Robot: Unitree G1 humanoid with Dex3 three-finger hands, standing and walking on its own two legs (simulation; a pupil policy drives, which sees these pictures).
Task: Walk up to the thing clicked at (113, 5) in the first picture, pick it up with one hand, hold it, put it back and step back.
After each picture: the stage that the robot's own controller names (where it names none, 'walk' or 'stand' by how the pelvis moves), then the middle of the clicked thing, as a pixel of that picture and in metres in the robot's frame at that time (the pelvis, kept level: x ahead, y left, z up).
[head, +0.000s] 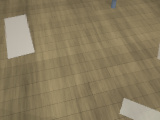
stand; (113, 3) +2.14 -0.46 -0.72
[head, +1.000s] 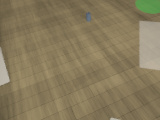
walk; (88, 17) +2.03 +0.00 -0.69
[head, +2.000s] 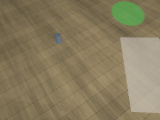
walk; (58, 38) +1.37 +0.31 -0.71
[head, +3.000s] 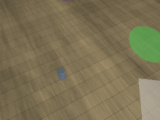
walk; (61, 74) +0.86 +0.25 -0.71
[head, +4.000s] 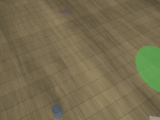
walk; (57, 111) +0.50 +0.20 -0.69
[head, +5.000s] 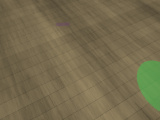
stand; out of the picture +0.33 +0.22 -0.71
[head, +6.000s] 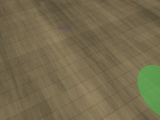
stand; out of the picture +0.32 +0.20 -0.72
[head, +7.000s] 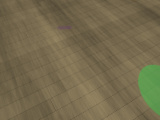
stand; out of the picture +0.32 +0.21 -0.73
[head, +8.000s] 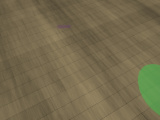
stand; out of the picture +0.31 +0.21 -0.73
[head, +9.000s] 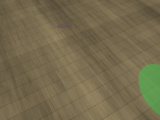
stand; out of the picture +0.30 +0.21 -0.73
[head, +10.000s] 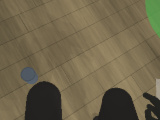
go down; (30, 76) +0.37 +0.25 -0.39
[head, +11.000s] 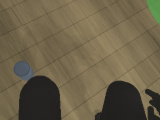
go down; (24, 71) +0.38 +0.27 -0.32
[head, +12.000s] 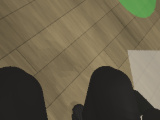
close in; out of the picture +0.34 +0.31 -0.22
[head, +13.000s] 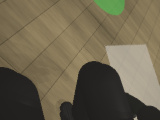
close; out of the picture +0.34 +0.31 -0.21
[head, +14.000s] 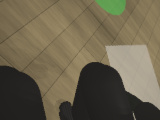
lift; out of the picture +0.32 +0.31 -0.21
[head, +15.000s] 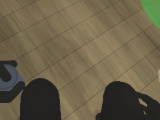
lift; (9, 80) +0.30 +0.25 -0.06
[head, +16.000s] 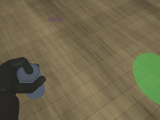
hold; (32, 82) +0.34 +0.17 +0.04
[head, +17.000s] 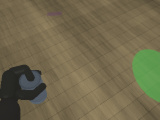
hold; (34, 88) +0.33 +0.18 +0.00
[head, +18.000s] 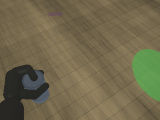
hold; (37, 87) +0.33 +0.17 -0.01
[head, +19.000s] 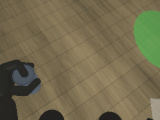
crouch; (28, 80) +0.35 +0.20 -0.07
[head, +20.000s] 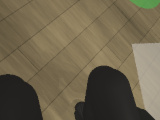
lower; out of the picture +0.37 +0.29 -0.18
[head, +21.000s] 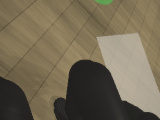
lower; out of the picture +0.37 +0.31 -0.21
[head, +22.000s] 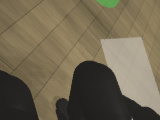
lower; out of the picture +0.36 +0.32 -0.21
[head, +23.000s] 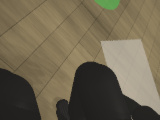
lower; out of the picture +0.35 +0.32 -0.21
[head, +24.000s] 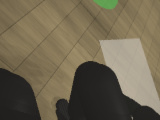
rest; out of the picture +0.35 +0.32 -0.21
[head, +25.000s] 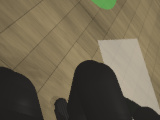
withdraw; out of the picture +0.34 +0.30 -0.22
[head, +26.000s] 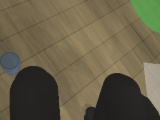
stand; (11, 64) +0.37 +0.27 -0.26
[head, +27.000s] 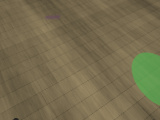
stand; out of the picture +0.31 +0.20 -0.64
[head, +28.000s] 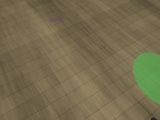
stand; out of the picture +0.33 +0.21 -0.66
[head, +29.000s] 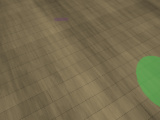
stand; out of the picture +0.34 +0.20 -0.68
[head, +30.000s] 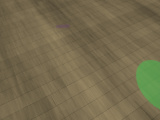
walk; out of the picture +0.36 +0.19 -0.72
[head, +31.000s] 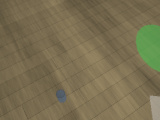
walk; (61, 96) +0.50 +0.19 -0.69
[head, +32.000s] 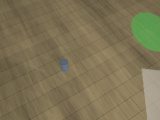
walk; (64, 65) +0.81 +0.16 -0.69
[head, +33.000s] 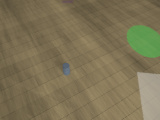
stand; (66, 69) +0.96 +0.18 -0.71
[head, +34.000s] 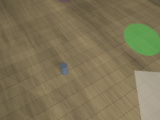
stand; (64, 68) +0.96 +0.20 -0.72
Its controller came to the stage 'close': yes
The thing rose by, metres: 0.71
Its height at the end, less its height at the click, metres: +0.00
